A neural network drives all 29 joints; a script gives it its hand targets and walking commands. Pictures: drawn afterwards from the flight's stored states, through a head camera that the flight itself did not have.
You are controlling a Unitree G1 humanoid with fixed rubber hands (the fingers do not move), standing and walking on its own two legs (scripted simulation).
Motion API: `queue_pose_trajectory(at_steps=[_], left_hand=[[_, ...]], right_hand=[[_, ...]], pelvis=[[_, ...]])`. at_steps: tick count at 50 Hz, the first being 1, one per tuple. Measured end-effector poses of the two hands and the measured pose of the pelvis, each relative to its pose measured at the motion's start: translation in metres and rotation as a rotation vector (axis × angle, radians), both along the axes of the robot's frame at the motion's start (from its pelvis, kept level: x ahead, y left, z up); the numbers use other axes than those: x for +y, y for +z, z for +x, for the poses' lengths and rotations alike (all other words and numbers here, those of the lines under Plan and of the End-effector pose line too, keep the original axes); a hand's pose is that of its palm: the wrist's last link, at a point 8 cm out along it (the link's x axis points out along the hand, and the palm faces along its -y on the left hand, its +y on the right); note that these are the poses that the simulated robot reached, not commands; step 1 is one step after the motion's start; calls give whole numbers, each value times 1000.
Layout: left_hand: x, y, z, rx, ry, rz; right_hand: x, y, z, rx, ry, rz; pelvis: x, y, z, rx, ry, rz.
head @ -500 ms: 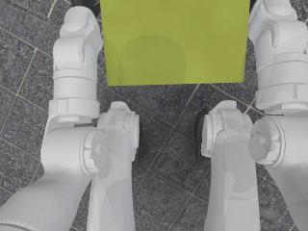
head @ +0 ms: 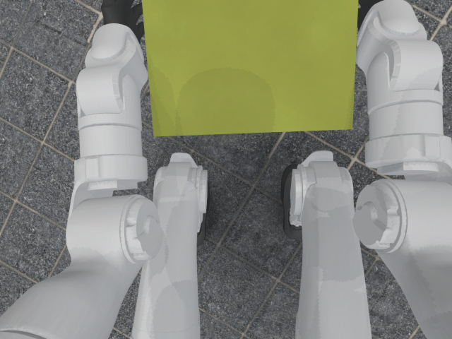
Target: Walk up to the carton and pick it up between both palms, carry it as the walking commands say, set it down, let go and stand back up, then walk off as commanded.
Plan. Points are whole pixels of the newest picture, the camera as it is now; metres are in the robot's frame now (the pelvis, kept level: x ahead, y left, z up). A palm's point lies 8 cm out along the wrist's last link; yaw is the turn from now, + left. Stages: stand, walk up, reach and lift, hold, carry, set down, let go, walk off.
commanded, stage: reach and lift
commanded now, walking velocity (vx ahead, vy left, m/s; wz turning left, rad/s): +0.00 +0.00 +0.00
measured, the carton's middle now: (246, 32) +0.54 +0.00 -0.15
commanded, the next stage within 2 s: none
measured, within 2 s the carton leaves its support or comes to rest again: neither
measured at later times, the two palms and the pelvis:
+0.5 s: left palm (95, 17) +0.51 +0.16 -0.01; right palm out of the picture +0.52 -0.16 -0.02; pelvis +0.00 +0.00 +0.06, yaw -1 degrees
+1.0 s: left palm (50, 8) +0.48 +0.16 +0.06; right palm out of the picture +0.49 -0.16 +0.05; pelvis +0.01 +0.00 +0.12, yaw -1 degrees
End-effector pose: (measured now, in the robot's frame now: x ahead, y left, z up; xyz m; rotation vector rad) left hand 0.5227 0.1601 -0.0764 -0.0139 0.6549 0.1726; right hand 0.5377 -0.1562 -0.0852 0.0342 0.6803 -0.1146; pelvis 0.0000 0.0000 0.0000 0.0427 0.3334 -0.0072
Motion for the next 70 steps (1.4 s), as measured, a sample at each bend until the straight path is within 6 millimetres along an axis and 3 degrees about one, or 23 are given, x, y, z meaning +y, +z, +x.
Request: queue_pose_trajectory(at_steps=[44, 70], left_hand=[[0, 119, -35, 8, -14, 6], [-3, 199, -55, 0, -20, 9]], right_hand=[[0, 119, -38, 3, 4, -15], [-3, 203, -55, -9, 15, -27]], pelvis=[[5, 102, 10, -126, -18, -15], [-5, 171, 18, -211, -17, -24]])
